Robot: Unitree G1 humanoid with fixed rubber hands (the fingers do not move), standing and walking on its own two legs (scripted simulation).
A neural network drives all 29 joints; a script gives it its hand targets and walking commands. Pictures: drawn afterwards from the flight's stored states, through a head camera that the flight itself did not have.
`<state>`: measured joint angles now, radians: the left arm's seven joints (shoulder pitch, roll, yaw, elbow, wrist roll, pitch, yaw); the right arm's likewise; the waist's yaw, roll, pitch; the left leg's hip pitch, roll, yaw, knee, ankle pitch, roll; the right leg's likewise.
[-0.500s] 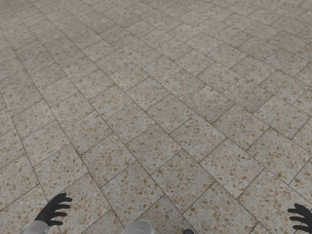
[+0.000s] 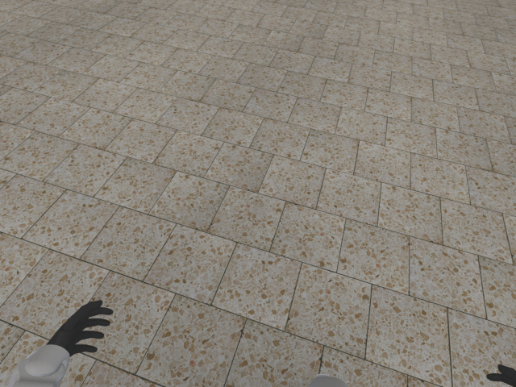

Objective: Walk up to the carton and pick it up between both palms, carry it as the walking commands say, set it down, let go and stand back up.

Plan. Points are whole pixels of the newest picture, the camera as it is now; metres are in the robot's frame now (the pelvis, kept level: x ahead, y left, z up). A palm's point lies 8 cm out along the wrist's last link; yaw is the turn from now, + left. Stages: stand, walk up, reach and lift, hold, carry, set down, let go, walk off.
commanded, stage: walk up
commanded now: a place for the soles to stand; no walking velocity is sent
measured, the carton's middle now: out of the picture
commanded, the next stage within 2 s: none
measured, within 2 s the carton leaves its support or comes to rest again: neither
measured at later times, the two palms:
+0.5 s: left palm (161, 222) +0.42 +0.21 -0.07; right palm out of the picture +0.11 -0.42 -0.06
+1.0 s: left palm (298, 166) +0.57 -0.09 -0.06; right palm out of the picture +0.03 -0.55 -0.09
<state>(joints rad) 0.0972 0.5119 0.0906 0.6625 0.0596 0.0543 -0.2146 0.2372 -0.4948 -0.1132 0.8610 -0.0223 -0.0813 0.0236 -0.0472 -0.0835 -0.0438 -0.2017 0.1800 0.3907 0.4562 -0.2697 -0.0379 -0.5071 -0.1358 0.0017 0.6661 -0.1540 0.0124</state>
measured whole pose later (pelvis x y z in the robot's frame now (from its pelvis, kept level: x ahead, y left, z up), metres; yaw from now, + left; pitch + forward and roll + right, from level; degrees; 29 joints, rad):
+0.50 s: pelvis +0.16 -0.05 -0.01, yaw -27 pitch +1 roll +0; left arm 0.16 0.51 0.10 0.79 0.06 0.06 -0.20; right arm 0.17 -0.51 -0.08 0.88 -0.03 -0.13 -0.03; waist 0.02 0.00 -0.04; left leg -0.37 0.06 0.24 0.44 -0.09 0.07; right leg -0.47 -0.03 0.07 0.93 -0.33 -0.04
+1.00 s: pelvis +0.24 -0.23 -0.01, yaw -47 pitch +1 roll +2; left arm 0.14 0.47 0.09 0.82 0.02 0.02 -0.16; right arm 0.19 -0.54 -0.12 1.01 -0.01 -0.08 0.04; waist 0.03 0.02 -0.05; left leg -0.24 0.22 0.21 0.87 -0.42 0.02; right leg -0.34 -0.04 -0.07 0.63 -0.31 -0.04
